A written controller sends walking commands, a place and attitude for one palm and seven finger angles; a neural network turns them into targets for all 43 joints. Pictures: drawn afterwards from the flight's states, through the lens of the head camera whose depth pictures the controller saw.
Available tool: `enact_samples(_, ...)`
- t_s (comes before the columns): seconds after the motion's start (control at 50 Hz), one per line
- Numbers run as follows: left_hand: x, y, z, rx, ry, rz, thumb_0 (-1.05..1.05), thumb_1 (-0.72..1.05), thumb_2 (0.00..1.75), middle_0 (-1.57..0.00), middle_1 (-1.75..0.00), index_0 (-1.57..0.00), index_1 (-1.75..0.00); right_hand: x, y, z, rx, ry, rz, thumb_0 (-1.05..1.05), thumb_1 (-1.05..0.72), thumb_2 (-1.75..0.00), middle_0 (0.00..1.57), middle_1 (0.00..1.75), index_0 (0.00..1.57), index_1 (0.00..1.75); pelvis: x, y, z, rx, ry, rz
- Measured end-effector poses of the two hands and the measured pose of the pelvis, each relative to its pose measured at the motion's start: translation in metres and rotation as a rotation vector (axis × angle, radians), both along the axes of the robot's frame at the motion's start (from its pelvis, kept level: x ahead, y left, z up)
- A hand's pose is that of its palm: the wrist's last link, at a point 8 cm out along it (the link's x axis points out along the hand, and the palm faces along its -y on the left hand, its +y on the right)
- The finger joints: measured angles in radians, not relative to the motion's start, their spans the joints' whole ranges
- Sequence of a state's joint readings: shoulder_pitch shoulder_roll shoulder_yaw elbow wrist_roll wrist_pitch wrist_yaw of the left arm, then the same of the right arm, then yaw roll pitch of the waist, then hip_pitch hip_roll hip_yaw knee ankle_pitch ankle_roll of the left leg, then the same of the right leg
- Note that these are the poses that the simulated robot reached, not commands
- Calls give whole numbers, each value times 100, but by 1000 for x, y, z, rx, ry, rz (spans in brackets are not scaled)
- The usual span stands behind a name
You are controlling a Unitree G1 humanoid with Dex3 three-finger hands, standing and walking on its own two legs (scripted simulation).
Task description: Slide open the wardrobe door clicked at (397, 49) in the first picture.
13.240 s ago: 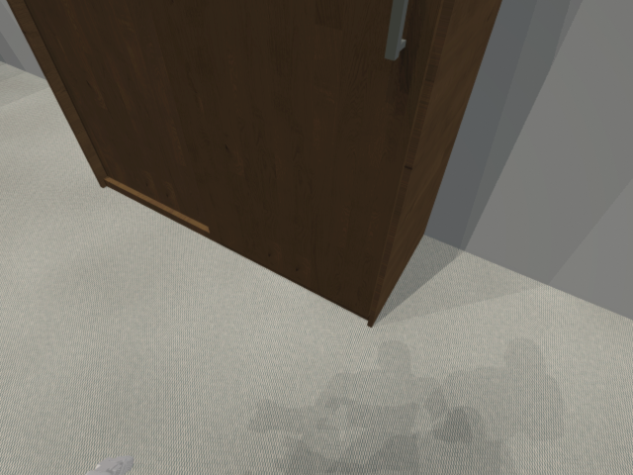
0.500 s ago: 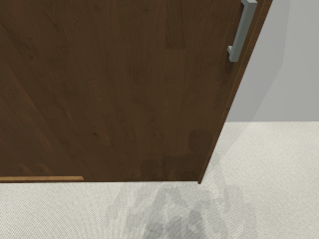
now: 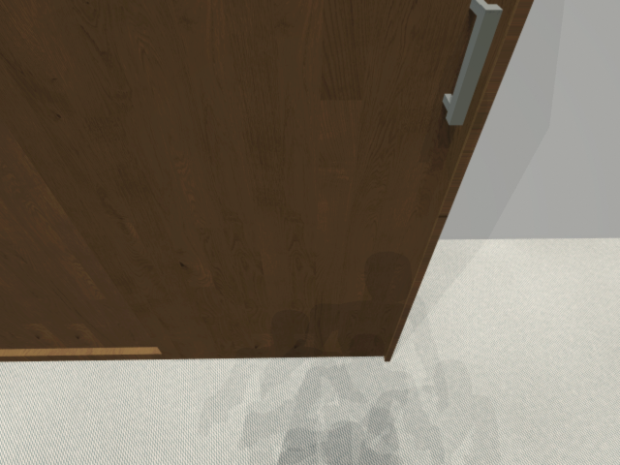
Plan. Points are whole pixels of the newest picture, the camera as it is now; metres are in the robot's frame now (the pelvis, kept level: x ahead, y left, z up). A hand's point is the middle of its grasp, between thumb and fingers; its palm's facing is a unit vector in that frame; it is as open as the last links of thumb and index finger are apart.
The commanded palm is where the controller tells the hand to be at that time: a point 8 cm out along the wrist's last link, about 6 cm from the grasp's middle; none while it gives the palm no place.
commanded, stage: look again from close up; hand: right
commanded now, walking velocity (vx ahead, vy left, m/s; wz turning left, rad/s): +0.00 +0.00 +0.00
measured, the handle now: (466, 63) +0.56 -0.17 +0.26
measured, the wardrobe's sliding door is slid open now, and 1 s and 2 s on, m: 0.00 0.00 0.00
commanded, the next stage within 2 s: shuffle to correct the standing spot in 0.70 s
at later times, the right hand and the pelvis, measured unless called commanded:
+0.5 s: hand out of the picture +0.06 -0.23 -0.16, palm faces -0.02 +0.95 -0.30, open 7.4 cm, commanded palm none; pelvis +0.00 +0.00 +0.00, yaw +0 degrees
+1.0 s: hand out of the picture +0.05 -0.22 -0.17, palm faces -0.02 +0.96 -0.29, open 7.4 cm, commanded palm none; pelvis +0.01 +0.01 +0.00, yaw +1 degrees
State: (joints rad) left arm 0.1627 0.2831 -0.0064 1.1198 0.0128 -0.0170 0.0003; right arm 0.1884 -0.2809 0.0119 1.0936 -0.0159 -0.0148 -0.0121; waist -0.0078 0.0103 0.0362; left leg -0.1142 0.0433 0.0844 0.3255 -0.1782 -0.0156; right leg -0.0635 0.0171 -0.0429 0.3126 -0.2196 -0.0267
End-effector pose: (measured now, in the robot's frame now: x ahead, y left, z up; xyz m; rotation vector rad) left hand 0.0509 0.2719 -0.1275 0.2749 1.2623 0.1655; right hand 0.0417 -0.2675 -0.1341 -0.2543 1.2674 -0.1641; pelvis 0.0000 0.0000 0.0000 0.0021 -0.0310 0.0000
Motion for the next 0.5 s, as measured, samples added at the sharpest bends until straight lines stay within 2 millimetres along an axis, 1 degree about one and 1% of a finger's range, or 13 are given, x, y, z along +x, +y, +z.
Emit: enact_samples(0.5, 10, 14, 5, 24, -14, -13, 0, 91, 90, -21, -30, -20, -30, 10, -6, 5, -22, -17, 4, 0, -90, -90, 20, 30, 20, 30, 3, 4, 1, -1, 0, -2)
